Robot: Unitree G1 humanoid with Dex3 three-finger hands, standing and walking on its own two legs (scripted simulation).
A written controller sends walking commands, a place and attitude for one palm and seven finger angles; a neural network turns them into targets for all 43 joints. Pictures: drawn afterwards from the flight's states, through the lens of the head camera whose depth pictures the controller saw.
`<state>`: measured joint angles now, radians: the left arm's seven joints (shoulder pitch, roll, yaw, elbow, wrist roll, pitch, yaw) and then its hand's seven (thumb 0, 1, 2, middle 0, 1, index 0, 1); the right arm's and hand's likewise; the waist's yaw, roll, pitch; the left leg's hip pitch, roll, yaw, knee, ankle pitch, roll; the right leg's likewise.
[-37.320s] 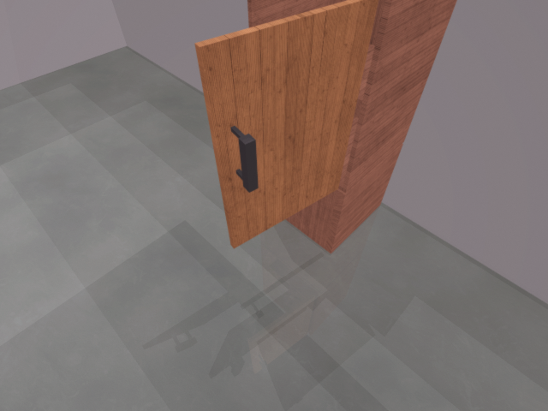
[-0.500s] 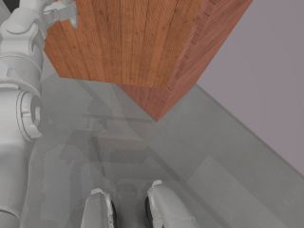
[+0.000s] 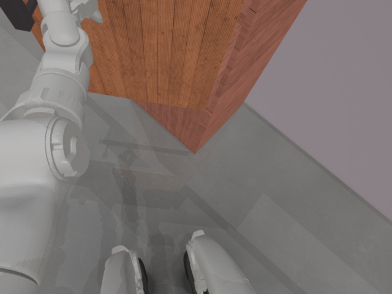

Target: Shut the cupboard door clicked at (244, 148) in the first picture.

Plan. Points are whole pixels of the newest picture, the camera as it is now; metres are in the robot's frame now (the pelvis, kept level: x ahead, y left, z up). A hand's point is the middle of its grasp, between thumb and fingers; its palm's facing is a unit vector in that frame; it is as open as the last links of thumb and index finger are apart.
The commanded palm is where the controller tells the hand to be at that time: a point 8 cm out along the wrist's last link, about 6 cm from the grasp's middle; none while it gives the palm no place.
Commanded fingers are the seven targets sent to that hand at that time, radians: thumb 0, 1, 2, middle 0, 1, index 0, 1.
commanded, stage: pull the fist back off the door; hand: left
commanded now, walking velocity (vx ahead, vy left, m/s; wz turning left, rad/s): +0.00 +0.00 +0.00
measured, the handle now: out of the picture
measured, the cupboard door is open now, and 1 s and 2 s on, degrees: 35 35 35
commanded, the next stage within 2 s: draw the hand back to the body in 0.56 s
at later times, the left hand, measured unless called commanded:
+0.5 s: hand (101, 37) +0.54 +0.05 +0.12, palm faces +0.09 -1.00 -0.03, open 3.1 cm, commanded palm +0.50 +0.09 +0.13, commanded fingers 0.00 0.90 0.90 -1.30 -1.50 -1.30 -1.50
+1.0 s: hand (47, 63) +0.46 +0.11 +0.16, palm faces +0.14 -0.99 -0.04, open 3.1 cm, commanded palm +0.41 +0.15 +0.17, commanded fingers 0.00 0.90 0.90 -1.30 -1.50 -1.30 -1.50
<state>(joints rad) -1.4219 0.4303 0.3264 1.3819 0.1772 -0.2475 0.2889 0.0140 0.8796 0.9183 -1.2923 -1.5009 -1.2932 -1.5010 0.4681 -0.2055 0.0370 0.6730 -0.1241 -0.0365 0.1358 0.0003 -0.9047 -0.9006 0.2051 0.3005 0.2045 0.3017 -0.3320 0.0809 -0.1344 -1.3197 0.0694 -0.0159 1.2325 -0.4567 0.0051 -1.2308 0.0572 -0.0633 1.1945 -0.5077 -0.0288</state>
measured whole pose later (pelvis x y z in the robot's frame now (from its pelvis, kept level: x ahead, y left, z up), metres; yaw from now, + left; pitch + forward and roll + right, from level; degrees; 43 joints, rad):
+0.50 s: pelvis +0.03 -0.01 +0.04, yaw +2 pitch +22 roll -1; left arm -0.92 0.13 0.18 1.11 0.04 -0.45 0.26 0.01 0.90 0.90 -1.30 -1.50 -1.30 -1.50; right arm 0.39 -0.27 -0.05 0.66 -0.08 0.02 0.11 0.00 -0.91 -0.90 0.20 0.30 0.20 0.30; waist -0.17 0.03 -0.15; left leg -0.97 0.05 0.01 1.03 -0.45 -0.01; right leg -0.91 0.04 -0.04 1.03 -0.51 -0.04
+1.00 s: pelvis +0.03 -0.02 +0.08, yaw +1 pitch +13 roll +0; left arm -0.55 0.16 0.17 0.76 -0.09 -0.36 0.12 0.02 0.90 0.90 -1.29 -1.50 -1.29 -1.50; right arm 0.41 -0.24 -0.01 0.64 0.00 0.04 0.04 0.01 -0.91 -0.90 0.20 0.30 0.20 0.30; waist -0.09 0.05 -0.11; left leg -0.69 0.05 0.04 0.84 -0.37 -0.01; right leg -0.65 0.04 -0.01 0.86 -0.44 -0.04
